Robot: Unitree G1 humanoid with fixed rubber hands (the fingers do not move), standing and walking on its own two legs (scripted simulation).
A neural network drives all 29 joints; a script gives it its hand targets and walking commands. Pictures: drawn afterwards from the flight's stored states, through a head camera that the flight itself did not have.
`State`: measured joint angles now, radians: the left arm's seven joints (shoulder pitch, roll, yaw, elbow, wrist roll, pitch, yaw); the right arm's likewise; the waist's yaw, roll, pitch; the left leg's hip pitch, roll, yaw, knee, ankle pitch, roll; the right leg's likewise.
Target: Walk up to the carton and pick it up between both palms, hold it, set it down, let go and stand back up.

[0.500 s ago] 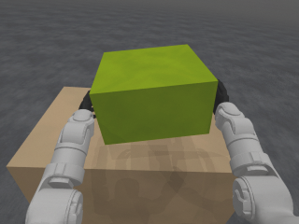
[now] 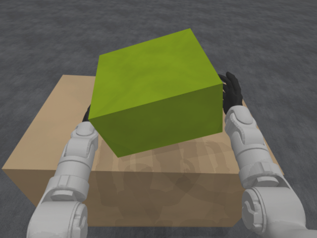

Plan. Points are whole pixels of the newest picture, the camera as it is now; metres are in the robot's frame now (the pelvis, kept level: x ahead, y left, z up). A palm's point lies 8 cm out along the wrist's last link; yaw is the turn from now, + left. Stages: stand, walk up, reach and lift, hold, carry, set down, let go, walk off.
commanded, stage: set down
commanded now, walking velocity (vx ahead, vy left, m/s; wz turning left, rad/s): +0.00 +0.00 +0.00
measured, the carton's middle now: (155, 90) +0.47 +0.02 +0.16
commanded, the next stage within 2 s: none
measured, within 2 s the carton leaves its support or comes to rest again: neither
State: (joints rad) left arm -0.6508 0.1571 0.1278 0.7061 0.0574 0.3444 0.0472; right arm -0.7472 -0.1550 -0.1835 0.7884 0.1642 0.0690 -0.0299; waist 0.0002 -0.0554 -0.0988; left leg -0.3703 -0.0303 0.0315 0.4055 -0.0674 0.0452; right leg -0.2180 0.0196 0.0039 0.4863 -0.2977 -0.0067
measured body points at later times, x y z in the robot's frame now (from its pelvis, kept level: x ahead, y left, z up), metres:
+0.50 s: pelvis +0.02 -0.01 +0.00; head +0.02 -0.01 +0.45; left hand +0.41 +0.18 +0.08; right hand +0.44 -0.18 +0.15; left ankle +0.09 +0.09 -0.74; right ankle -0.03 -0.11 -0.74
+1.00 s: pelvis +0.03 -0.01 +0.00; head +0.03 -0.01 +0.45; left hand +0.41 +0.18 +0.05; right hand +0.44 -0.18 +0.11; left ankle +0.09 +0.09 -0.74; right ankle -0.03 -0.11 -0.74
